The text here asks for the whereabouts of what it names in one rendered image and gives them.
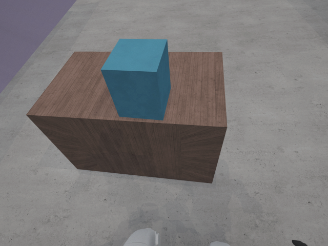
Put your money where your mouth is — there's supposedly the carton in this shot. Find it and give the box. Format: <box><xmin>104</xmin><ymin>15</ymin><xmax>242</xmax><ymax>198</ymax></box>
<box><xmin>101</xmin><ymin>39</ymin><xmax>171</xmax><ymax>120</ymax></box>

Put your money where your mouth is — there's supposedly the left robot thigh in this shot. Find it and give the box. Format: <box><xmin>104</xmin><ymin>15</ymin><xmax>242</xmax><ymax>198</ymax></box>
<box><xmin>123</xmin><ymin>229</ymin><xmax>160</xmax><ymax>246</ymax></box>

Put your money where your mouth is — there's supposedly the pedestal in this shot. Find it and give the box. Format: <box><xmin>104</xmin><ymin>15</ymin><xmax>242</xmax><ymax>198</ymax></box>
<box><xmin>26</xmin><ymin>52</ymin><xmax>227</xmax><ymax>183</ymax></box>

